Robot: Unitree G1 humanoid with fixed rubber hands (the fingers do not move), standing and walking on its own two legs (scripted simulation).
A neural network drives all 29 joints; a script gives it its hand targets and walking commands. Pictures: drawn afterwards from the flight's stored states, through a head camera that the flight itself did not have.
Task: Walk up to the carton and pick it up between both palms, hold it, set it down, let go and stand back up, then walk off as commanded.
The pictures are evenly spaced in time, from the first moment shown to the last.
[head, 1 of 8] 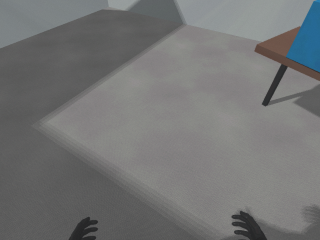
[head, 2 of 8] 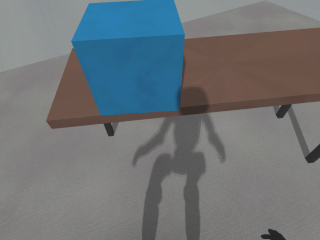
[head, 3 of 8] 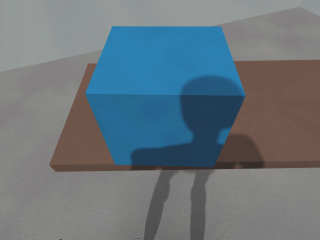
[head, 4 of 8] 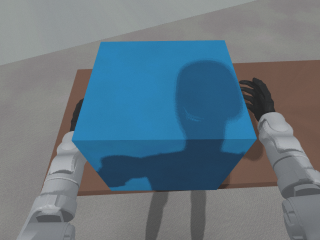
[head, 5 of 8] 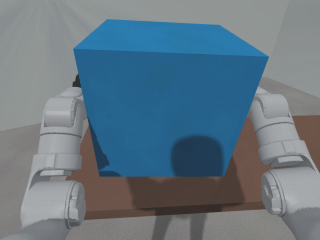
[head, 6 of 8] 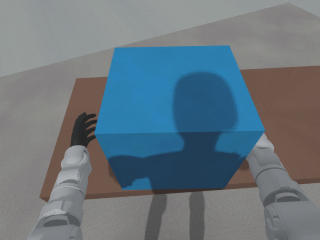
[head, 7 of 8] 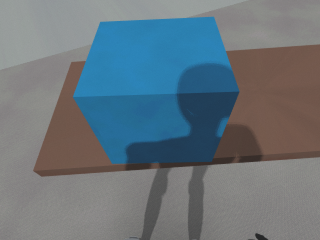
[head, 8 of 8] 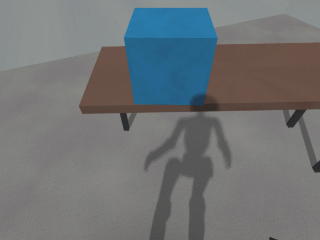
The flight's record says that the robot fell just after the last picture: no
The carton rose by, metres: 0.23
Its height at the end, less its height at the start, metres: +0.00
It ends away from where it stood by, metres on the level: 0.04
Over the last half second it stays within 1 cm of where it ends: yes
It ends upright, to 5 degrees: yes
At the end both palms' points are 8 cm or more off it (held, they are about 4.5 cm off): yes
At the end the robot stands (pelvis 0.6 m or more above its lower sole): yes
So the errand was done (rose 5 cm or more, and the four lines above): yes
